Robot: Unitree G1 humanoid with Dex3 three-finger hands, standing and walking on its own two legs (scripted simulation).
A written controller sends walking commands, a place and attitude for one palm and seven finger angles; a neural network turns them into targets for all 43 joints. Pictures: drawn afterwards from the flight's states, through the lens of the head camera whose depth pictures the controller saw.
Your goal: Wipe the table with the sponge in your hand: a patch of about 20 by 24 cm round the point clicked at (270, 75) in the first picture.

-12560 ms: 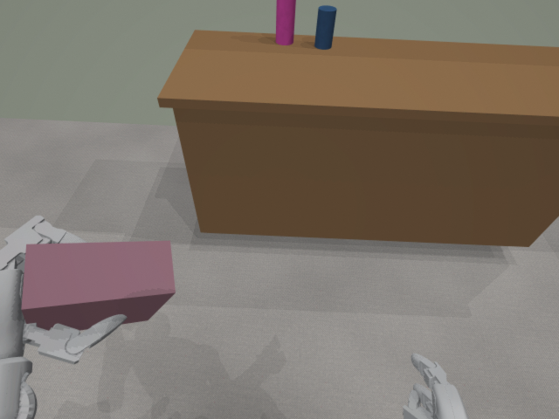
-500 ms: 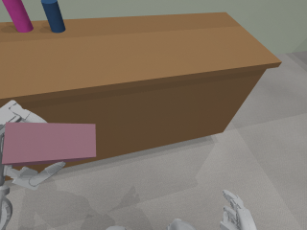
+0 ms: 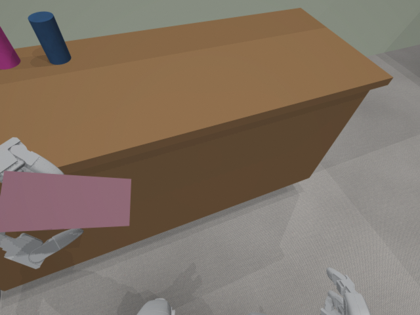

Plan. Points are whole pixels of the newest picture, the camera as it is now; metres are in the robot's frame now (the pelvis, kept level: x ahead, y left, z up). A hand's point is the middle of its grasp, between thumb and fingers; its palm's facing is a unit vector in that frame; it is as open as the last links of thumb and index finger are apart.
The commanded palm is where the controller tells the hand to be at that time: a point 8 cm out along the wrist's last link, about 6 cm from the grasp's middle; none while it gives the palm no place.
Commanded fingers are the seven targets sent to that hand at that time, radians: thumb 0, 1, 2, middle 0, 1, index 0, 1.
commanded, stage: shuffle to correct the standing spot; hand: left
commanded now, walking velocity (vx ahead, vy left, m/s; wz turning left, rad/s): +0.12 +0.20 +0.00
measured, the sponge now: (80, 205) +0.23 +0.20 +0.16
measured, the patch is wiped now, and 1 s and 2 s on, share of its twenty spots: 0.00 0.00 0.00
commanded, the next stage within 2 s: none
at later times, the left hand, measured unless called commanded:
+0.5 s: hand out of the picture +0.28 +0.35 +0.19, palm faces +0.40 -0.80 -0.45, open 10.1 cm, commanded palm +0.21 +0.39 +0.20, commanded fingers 0.00 0.10 1.30 -1.20 -1.60 -1.20 -1.60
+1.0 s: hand out of the picture +0.30 +0.42 +0.18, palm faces +0.33 -0.85 -0.41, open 10.1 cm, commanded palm +0.24 +0.48 +0.20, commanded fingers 0.00 0.10 1.30 -1.20 -1.60 -1.20 -1.60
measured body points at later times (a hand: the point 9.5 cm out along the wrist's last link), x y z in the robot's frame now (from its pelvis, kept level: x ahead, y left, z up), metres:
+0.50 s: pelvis +0.05 +0.11 +0.00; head +0.10 +0.12 +0.45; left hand +0.26 +0.39 +0.21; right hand +0.23 -0.11 -0.08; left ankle +0.09 +0.22 -0.72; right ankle +0.02 -0.01 -0.66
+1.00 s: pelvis +0.08 +0.20 +0.01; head +0.12 +0.21 +0.45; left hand +0.28 +0.46 +0.21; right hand +0.24 -0.07 -0.07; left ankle +0.14 +0.34 -0.72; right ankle +0.08 +0.06 -0.72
